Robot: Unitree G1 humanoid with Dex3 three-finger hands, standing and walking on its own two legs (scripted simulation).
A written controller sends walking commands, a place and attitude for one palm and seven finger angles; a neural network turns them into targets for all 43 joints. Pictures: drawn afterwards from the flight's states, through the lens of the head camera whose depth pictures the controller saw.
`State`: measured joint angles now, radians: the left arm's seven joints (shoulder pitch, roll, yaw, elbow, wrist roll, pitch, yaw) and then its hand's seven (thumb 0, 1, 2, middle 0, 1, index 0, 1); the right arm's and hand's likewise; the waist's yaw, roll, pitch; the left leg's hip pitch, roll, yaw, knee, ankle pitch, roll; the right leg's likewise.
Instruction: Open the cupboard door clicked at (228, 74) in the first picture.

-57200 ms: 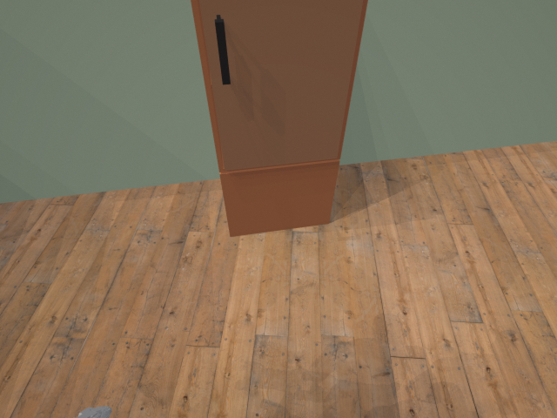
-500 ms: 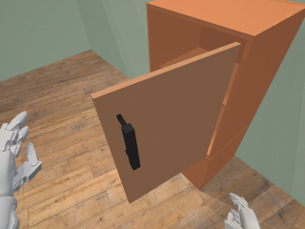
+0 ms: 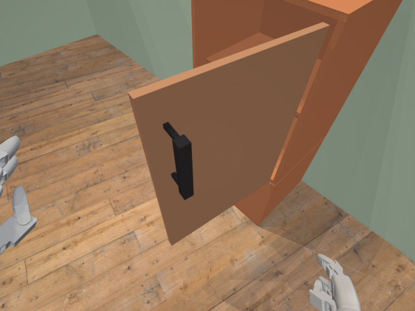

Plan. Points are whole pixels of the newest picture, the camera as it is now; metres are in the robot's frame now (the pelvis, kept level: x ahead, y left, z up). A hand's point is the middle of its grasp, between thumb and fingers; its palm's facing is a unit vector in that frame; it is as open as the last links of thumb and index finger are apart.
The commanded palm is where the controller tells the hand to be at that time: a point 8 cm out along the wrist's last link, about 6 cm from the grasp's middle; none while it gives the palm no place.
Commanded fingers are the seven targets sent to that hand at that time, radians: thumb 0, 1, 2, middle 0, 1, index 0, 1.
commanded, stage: step back with the hand held close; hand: left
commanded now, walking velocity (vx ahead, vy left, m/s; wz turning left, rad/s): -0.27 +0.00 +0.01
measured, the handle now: (178, 163) +0.35 +0.09 +0.10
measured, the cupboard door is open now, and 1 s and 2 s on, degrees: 81 81 81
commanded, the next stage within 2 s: stop stepping back and stand still in 0.66 s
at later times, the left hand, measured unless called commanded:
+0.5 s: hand out of the picture +0.11 +0.29 +0.17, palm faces +0.49 -0.76 -0.43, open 7.4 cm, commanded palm +0.04 +0.33 +0.18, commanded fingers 0.00 0.90 0.90 -0.20 -0.30 -0.20 -0.30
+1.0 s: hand out of the picture +0.02 +0.27 +0.17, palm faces +0.36 -0.82 -0.45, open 7.4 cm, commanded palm -0.05 +0.31 +0.18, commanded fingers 0.00 0.90 0.90 -0.20 -0.30 -0.20 -0.30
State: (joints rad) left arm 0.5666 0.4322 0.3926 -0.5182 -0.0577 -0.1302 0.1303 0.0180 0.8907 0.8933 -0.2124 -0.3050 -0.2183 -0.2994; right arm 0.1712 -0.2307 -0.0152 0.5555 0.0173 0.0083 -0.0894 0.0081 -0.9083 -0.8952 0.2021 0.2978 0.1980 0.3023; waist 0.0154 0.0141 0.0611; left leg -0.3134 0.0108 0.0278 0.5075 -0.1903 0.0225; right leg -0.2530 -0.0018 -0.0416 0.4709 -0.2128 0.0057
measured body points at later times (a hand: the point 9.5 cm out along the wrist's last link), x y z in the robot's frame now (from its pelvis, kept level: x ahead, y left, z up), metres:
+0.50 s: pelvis -0.09 +0.02 -0.02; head -0.07 +0.05 +0.43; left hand +0.08 +0.33 +0.19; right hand +0.08 -0.21 -0.10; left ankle +0.05 +0.10 -0.74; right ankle -0.04 -0.12 -0.70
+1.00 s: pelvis -0.20 +0.02 +0.00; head -0.19 +0.04 +0.45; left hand +0.00 +0.31 +0.19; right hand -0.04 -0.22 -0.07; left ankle -0.07 +0.10 -0.74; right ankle -0.23 -0.09 -0.71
